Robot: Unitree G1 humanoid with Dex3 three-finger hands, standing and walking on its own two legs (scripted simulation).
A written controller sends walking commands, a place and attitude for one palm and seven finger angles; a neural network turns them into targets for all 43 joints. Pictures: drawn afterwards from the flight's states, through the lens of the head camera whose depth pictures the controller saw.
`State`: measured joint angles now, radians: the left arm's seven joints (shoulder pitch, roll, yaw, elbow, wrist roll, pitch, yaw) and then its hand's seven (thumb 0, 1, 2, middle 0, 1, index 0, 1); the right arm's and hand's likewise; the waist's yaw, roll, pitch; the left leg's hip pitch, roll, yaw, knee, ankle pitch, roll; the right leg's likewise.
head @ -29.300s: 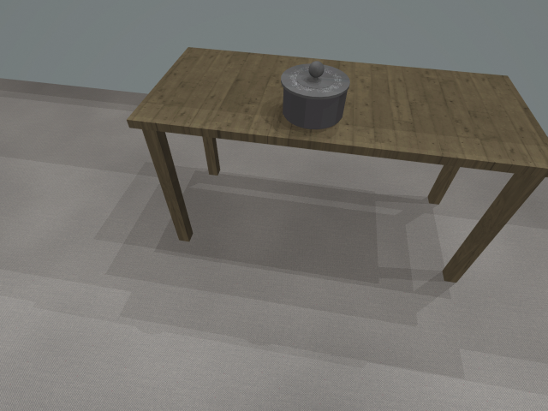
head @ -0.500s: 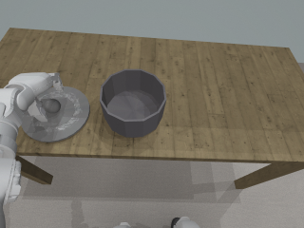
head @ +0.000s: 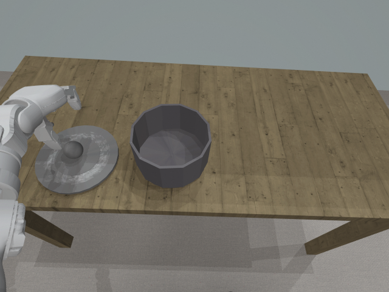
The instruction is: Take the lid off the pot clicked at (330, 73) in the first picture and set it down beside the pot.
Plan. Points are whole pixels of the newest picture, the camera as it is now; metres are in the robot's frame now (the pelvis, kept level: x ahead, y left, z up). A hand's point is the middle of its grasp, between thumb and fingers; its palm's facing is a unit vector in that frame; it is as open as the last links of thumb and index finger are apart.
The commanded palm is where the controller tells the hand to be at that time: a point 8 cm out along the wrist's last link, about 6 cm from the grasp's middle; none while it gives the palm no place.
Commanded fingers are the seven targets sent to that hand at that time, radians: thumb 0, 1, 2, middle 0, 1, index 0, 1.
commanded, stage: raise the empty hand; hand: left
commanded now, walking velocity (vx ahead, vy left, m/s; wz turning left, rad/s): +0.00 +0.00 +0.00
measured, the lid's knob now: (73, 149) +0.45 +0.31 -0.05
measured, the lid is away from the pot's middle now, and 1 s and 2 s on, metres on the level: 0.25 0.25 0.25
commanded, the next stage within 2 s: draw the hand back to the body in 0.42 s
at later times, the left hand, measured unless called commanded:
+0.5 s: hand (47, 113) +0.43 +0.29 +0.11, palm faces -0.41 -0.05 -0.91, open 10.9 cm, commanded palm +0.45 +0.28 +0.16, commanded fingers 0.00 0.17 0.27 -0.26 -1.03 -0.26 -1.03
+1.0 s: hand (35, 134) +0.38 +0.29 +0.11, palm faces -0.38 -0.05 -0.93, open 10.8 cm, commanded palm +0.37 +0.28 +0.17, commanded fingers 0.00 0.17 0.27 -0.26 -1.03 -0.26 -1.03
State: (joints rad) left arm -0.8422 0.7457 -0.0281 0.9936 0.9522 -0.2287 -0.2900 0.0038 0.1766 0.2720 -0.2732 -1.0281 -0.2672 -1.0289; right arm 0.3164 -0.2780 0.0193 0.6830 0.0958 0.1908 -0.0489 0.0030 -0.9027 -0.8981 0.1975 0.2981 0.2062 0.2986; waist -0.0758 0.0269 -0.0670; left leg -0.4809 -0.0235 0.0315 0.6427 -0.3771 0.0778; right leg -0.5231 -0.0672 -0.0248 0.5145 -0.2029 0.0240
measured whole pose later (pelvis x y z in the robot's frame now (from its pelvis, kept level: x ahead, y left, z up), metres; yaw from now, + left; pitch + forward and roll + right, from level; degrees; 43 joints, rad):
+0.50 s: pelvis +0.01 -0.01 +0.01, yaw +1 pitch +10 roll -2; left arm -0.87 0.74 -0.06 0.93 0.92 -0.20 -0.37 0.00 0.18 0.27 -0.27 -1.03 -0.27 -1.03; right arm 0.26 -0.29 0.02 0.67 0.10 0.20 -0.03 0.00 -0.90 -0.90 0.20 0.30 0.21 0.30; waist -0.05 0.04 -0.03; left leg -0.37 -0.03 0.01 0.54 -0.34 0.06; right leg -0.42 -0.07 -0.04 0.44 -0.19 0.04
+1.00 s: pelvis +0.00 -0.02 +0.01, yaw +2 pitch +6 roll -1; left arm -0.63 0.74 -0.01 0.67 0.88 -0.16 -0.38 0.00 0.18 0.27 -0.27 -1.03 -0.27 -1.03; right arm 0.22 -0.29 0.01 0.63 0.10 0.20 -0.01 0.01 -0.90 -0.90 0.20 0.30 0.20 0.30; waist -0.02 0.04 -0.01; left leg -0.30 -0.03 0.00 0.50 -0.31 0.05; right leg -0.35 -0.07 -0.06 0.42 -0.18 0.04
